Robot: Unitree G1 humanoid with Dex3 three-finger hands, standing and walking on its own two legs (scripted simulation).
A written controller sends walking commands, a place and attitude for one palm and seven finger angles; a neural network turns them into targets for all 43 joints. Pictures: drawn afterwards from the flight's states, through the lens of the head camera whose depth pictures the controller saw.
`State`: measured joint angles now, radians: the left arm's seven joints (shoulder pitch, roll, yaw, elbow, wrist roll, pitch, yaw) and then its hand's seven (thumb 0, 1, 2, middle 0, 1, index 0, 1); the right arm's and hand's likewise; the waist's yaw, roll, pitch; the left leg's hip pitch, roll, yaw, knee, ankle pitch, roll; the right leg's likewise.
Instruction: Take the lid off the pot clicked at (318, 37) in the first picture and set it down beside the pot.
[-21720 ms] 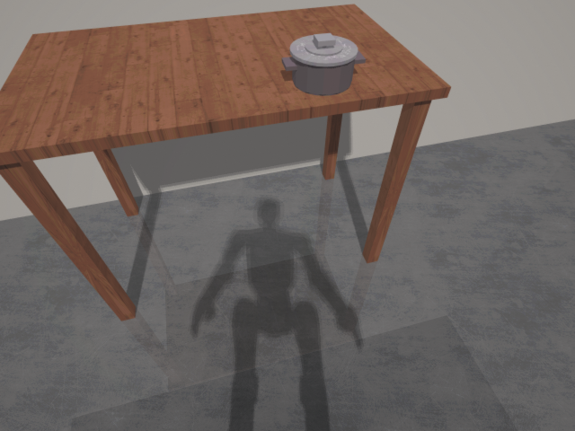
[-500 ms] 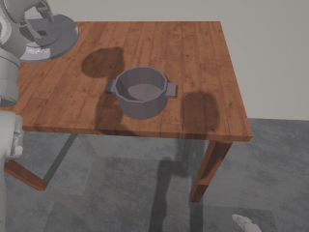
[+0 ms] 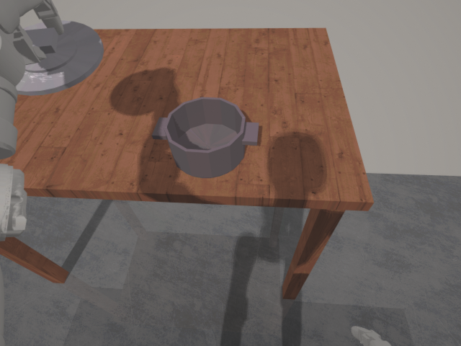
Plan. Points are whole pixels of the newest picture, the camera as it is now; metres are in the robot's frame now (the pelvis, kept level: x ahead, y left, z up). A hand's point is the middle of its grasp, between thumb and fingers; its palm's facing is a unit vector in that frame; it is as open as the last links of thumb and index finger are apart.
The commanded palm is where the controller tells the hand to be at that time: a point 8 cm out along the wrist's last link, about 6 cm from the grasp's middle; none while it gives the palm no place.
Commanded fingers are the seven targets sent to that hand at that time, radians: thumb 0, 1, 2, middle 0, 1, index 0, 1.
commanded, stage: lower the lid onto the table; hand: left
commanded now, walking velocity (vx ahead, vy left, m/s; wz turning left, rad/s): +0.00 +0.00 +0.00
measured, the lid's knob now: (39, 41) +0.50 +0.28 +0.27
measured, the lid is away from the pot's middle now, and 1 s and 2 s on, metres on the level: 0.23 0.23 0.23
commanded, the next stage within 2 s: none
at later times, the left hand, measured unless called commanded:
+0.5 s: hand (45, 70) +0.47 +0.28 +0.25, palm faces -0.22 -0.05 -0.97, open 8.0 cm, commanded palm +0.44 +0.28 +0.32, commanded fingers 0.00 0.66 1.05 -0.96 -1.08 -0.73 -0.87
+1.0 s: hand (53, 93) +0.46 +0.28 +0.21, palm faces -0.27 -0.04 -0.96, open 8.0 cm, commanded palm +0.44 +0.28 +0.28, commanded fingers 0.00 0.66 1.05 -0.96 -1.08 -0.73 -0.87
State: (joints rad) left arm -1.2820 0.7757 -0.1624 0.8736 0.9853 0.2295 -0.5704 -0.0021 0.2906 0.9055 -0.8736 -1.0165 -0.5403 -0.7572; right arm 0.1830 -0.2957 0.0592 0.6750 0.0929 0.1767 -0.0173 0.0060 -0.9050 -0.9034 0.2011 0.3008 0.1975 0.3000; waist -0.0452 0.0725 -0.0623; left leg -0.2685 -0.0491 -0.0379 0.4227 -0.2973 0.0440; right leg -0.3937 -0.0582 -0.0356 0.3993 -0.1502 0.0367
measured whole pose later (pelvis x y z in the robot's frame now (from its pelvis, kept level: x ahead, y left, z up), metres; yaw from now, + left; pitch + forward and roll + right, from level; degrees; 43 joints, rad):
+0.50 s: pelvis +0.00 +0.01 +0.00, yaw +0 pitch +9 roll -1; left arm -1.20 0.74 -0.16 0.87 0.98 0.20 -0.55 0.00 0.29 0.90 -0.87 -1.02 -0.54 -0.76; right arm 0.20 -0.29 0.06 0.68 0.09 0.16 -0.02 0.01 -0.90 -0.90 0.20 0.30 0.20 0.30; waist -0.05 0.07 -0.06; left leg -0.27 -0.05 -0.04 0.44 -0.31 0.05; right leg -0.39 -0.06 -0.04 0.40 -0.16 0.04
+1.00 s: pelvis +0.00 +0.01 +0.00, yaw +1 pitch +8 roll -1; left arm -1.10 0.71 -0.16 0.82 0.95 0.17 -0.54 0.00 0.30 0.90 -0.87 -1.02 -0.54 -0.76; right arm 0.18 -0.28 0.05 0.66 0.09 0.16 -0.02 0.01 -0.90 -0.90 0.20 0.30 0.20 0.30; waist -0.04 0.06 -0.05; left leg -0.27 -0.06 -0.05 0.45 -0.31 0.05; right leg -0.38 -0.07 -0.04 0.41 -0.16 0.04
